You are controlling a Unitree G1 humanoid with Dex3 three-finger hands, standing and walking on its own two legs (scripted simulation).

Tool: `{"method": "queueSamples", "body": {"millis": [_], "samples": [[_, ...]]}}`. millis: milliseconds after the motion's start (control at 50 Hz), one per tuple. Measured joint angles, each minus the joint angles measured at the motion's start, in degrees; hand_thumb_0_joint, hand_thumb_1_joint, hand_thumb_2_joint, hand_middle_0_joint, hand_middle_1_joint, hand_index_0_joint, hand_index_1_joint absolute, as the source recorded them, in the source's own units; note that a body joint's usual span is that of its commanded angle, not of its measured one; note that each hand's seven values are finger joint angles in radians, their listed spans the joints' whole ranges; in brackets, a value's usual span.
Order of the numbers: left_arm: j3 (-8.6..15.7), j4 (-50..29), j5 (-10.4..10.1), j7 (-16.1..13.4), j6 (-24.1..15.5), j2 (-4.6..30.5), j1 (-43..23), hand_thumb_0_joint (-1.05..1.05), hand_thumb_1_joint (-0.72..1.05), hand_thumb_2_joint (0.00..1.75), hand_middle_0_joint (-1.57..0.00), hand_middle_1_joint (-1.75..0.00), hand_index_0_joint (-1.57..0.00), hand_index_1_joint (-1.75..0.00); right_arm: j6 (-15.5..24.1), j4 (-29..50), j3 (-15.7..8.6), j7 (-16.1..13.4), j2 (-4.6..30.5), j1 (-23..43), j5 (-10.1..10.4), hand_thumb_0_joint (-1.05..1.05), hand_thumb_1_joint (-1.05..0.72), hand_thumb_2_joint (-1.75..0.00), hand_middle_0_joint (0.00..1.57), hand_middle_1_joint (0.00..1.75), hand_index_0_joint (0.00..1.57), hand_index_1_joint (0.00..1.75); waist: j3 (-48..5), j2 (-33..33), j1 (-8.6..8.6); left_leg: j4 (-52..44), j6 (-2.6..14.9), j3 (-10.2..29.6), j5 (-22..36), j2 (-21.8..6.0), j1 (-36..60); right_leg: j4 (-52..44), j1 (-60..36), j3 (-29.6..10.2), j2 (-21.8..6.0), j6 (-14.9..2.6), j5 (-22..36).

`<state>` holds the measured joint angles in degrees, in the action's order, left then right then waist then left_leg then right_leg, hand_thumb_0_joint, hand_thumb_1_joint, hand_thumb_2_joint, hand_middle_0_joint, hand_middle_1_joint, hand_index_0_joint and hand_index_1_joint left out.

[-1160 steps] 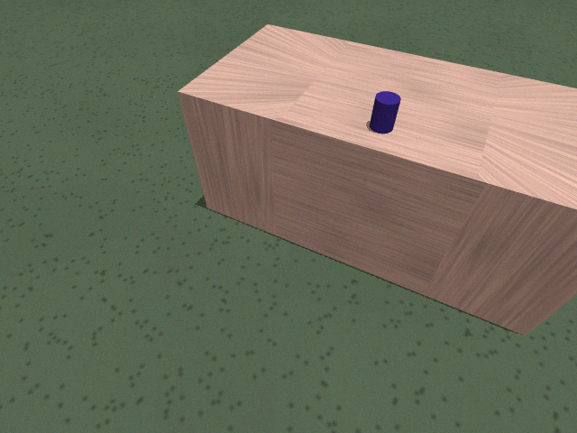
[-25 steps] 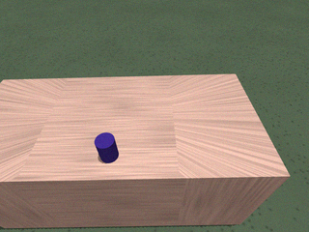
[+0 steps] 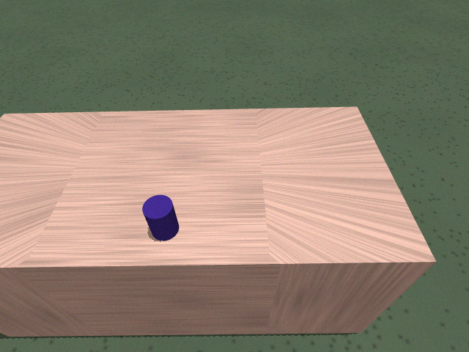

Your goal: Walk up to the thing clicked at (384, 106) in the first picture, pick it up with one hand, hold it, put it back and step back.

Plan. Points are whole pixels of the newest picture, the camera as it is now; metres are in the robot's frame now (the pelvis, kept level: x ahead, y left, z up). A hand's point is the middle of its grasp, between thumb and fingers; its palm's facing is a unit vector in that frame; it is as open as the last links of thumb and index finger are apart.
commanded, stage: home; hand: left
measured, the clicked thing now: (161, 218) +0.47 +0.20 -0.13
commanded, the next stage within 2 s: stand in 0.50 s
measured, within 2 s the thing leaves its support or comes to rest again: neither
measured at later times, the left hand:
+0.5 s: hand out of the picture +0.09 +0.24 -0.15, palm faces -0.02 -0.93 -0.36, open 17.5 cm
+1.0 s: hand out of the picture +0.09 +0.24 -0.15, palm faces -0.02 -0.93 -0.36, open 10.5 cm
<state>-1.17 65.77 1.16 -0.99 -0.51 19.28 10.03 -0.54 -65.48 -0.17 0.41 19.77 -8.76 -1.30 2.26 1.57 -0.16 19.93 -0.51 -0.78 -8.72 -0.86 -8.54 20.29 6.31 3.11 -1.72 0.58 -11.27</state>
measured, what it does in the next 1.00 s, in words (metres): stands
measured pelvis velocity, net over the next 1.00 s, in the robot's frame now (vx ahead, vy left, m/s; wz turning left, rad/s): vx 0.01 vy -0.01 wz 0.00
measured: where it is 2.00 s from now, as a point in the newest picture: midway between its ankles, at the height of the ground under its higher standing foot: outside the picture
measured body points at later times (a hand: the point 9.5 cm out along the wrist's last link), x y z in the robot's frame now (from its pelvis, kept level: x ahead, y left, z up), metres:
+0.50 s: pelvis +0.02 -0.01 +0.00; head +0.02 -0.02 +0.45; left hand +0.09 +0.29 -0.13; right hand +0.09 -0.30 -0.14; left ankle +0.03 +0.12 -0.75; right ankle +0.00 -0.12 -0.75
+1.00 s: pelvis +0.01 -0.01 +0.00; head +0.01 -0.02 +0.45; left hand +0.09 +0.29 -0.12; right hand +0.08 -0.31 -0.14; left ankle +0.03 +0.12 -0.75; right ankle +0.00 -0.12 -0.75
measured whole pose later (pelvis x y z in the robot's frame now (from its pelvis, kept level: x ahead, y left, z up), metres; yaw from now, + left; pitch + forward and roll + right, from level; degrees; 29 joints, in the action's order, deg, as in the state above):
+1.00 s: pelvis +0.01 -0.01 +0.00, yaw +0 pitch -3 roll +0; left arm -0.2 65.5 0.6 -0.5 -0.6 19.3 6.6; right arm 0.2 -65.2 0.6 0.3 20.1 -6.7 -1.1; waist 2.3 1.4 0.2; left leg 17.1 -1.7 -0.5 -8.5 -2.0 -5.9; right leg 17.5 3.7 3.4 -0.5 -0.4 -11.1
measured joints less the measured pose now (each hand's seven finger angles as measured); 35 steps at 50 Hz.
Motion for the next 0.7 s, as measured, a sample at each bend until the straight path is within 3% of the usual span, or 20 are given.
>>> {"method": "queueSamples", "body": {"millis": [700], "samples": [[0.8,-0.1,-0.7,0.3,-0.1,-0.1,-4.1,0.00,-0.51,0.09,-0.09,-0.09,-0.08,-0.10,0.9,0.3,0.8,-0.5,0.4,2.5,0.4,0.00,-0.91,-0.90,0.20,0.31,0.21,0.30,0.3,0.0,0.03,-2.6,-0.86,0.0,-0.5,-0.7,3.0,-2.5,-2.9,0.0,0.8,-0.59,-0.5]]}}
